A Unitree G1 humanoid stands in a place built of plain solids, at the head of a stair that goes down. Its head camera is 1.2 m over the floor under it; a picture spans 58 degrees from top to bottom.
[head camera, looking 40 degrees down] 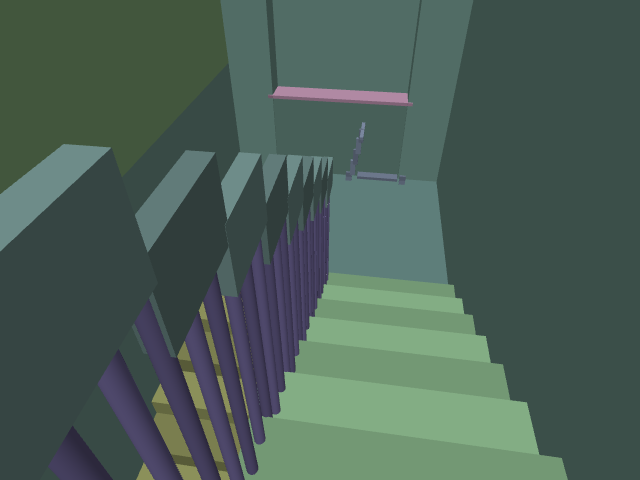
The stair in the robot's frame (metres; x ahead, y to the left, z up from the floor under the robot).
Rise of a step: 0.17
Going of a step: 0.31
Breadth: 1.11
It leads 8 degrees to the right of straight ahead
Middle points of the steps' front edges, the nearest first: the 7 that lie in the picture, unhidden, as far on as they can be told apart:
0.74 -0.29 -0.34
1.05 -0.33 -0.51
1.35 -0.38 -0.69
1.66 -0.42 -0.86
1.96 -0.46 -1.03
2.27 -0.51 -1.20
2.57 -0.55 -1.37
